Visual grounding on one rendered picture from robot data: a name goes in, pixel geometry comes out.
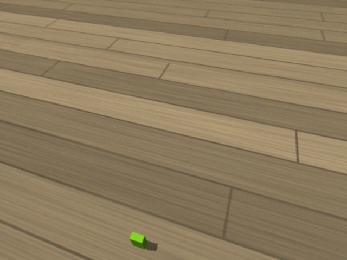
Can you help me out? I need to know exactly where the carton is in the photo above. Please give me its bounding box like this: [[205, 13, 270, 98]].
[[130, 232, 147, 249]]

